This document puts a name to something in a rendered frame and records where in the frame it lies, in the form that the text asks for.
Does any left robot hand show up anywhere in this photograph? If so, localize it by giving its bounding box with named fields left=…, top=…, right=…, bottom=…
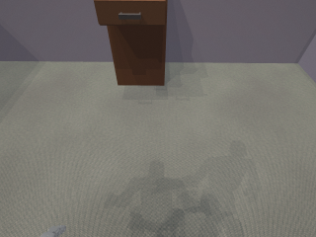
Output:
left=40, top=225, right=66, bottom=237

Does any cabinet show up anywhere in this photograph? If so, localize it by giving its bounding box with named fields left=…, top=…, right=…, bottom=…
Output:
left=107, top=0, right=168, bottom=86

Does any handle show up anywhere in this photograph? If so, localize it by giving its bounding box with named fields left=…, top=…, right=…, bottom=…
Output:
left=118, top=12, right=141, bottom=20

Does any drawer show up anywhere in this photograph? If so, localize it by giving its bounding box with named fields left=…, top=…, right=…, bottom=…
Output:
left=94, top=0, right=166, bottom=27

